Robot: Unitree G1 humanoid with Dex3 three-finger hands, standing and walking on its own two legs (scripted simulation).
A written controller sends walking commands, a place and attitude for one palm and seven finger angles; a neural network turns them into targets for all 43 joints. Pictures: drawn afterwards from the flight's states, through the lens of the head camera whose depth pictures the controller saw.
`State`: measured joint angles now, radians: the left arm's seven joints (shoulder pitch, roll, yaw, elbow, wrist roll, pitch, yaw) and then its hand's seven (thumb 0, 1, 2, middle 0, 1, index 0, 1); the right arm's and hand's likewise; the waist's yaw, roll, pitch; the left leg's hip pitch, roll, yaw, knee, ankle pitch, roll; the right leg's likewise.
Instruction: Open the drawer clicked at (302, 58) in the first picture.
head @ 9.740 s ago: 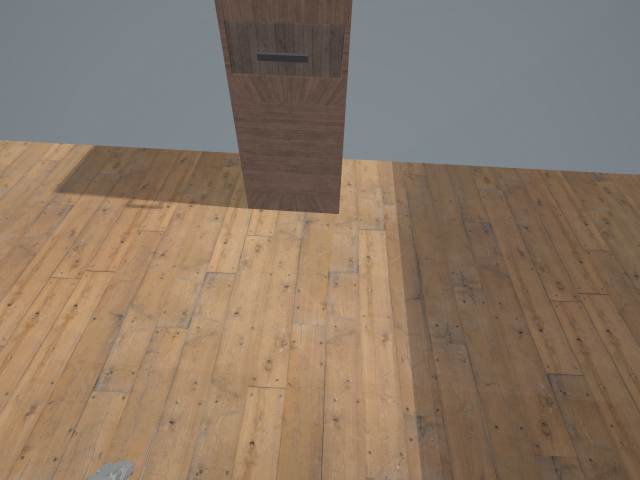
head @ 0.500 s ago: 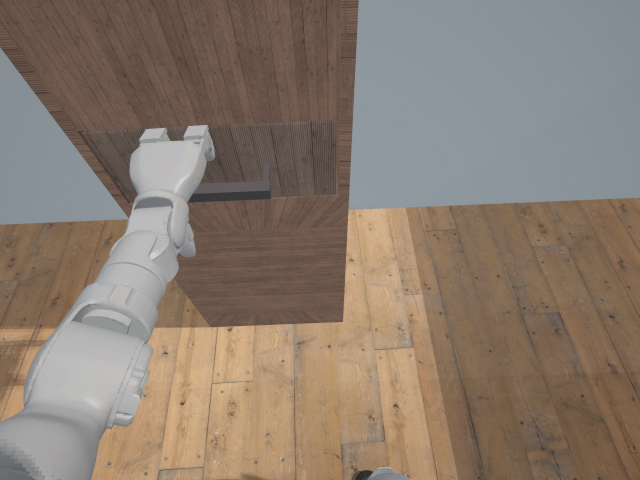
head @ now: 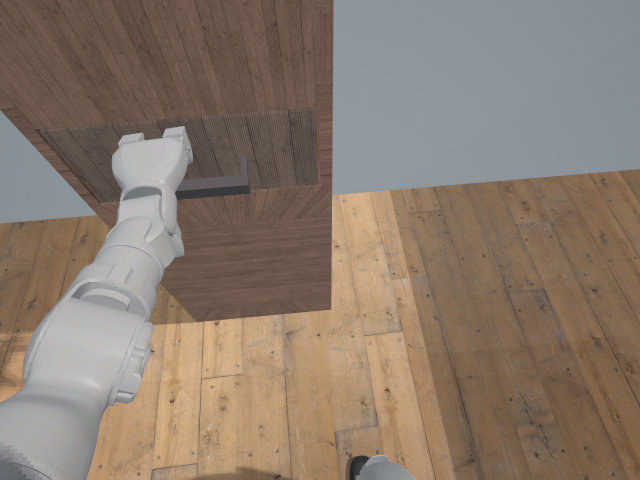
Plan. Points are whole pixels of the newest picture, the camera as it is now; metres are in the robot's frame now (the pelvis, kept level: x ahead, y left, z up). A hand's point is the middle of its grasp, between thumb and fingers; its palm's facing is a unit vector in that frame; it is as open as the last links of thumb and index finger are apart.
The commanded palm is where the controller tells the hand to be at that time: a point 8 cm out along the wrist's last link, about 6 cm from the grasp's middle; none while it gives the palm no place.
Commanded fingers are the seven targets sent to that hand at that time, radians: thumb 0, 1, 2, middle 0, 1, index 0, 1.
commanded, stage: move the hooked fingers above the handle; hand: left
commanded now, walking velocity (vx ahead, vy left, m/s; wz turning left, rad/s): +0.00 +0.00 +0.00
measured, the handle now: (195, 177) +0.56 +0.16 -0.01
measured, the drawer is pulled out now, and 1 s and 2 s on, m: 0.00 0.00 0.00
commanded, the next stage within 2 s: none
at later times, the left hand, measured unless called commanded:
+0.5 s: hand (182, 176) +0.50 +0.15 +0.06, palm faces -0.14 +0.01 -0.99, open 13.7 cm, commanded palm +0.48 +0.16 +0.09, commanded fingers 0.00 -0.50 0.30 -0.30 -1.20 -0.30 -1.20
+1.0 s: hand (179, 185) +0.50 +0.16 +0.04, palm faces -0.19 -0.02 -0.98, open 13.9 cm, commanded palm +0.49 +0.16 +0.09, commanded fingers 0.00 -0.50 0.30 -0.30 -1.20 -0.30 -1.20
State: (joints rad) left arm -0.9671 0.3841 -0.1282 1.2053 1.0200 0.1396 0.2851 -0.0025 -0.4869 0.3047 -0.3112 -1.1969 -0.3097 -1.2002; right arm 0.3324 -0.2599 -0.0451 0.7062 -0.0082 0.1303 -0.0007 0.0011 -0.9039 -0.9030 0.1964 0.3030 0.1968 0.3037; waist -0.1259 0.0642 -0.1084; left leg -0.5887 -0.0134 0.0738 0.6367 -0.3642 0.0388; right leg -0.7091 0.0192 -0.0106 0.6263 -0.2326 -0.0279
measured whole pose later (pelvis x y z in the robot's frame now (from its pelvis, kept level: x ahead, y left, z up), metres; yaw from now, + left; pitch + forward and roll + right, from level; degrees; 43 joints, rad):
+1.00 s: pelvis -0.01 +0.00 +0.00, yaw +2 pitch +19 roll +0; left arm -1.07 0.39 -0.23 1.24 0.96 0.11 0.17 -0.01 -0.49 0.30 -0.31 -1.20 -0.31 -1.20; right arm 0.33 -0.26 -0.04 0.74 -0.01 0.11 -0.02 0.00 -0.90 -0.90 0.20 0.30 0.20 0.30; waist -0.15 0.06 -0.11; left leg -0.63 -0.02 0.03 0.67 -0.36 0.03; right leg -0.73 0.01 -0.05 0.64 -0.23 -0.03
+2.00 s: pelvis -0.01 +0.00 +0.00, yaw +0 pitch +17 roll +0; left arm -1.00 0.40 -0.13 1.22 0.98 0.21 0.22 0.00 -0.49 0.30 -0.35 -1.23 -0.32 -1.22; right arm 0.30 -0.23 0.00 0.71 0.02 0.18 -0.03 0.00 -0.90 -0.90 0.20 0.30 0.20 0.30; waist -0.13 0.08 -0.10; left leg -0.57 -0.02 0.07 0.64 -0.36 0.04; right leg -0.69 0.01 -0.01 0.62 -0.22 -0.02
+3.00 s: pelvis +0.01 +0.00 +0.00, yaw +3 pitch +17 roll +0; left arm -0.94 0.38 -0.24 1.06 0.98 0.03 0.18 -0.01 -0.49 0.30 -0.32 -1.20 -0.31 -1.20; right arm 0.33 -0.26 -0.05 0.73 -0.01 0.11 -0.04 0.00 -0.90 -0.90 0.20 0.30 0.20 0.30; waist -0.10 0.06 -0.12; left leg -0.57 -0.02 0.02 0.64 -0.37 0.03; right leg -0.66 0.01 -0.06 0.61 -0.25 -0.03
